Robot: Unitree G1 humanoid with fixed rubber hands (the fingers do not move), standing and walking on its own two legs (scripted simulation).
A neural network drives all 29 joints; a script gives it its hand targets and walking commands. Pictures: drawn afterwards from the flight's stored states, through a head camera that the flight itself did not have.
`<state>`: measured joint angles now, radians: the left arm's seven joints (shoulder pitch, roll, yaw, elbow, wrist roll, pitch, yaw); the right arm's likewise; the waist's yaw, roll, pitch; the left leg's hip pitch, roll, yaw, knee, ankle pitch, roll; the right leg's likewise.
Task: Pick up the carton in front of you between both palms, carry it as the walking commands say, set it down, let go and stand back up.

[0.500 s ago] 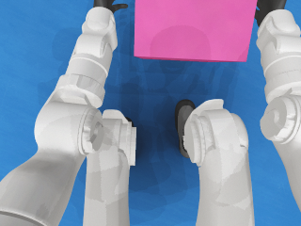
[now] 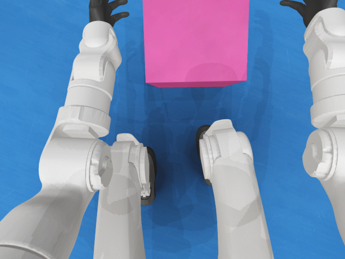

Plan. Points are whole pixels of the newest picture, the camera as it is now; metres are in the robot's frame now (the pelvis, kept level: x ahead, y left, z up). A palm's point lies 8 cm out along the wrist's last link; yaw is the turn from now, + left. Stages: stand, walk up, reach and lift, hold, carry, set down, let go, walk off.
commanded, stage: set down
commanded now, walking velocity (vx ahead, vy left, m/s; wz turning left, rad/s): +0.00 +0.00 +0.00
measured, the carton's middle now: (192, 46) +0.51 -0.11 -0.30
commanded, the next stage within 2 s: let go in 0.72 s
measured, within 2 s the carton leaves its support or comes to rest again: neither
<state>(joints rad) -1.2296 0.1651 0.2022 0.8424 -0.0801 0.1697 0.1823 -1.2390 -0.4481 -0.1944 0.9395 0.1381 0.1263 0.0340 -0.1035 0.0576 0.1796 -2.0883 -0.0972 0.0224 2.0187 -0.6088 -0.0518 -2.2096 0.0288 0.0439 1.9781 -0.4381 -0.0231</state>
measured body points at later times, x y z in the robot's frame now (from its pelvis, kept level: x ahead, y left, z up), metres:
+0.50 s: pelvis +0.04 +0.00 +0.12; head +0.35 -0.06 +0.45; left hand +0.55 +0.07 +0.00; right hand +0.50 -0.33 +0.01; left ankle +0.11 +0.12 -0.39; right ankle +0.14 -0.11 -0.39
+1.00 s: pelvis +0.09 -0.02 +0.26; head +0.34 -0.06 +0.64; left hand +0.49 +0.11 +0.14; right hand +0.44 -0.31 +0.14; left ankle +0.10 +0.12 -0.39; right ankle +0.14 -0.11 -0.39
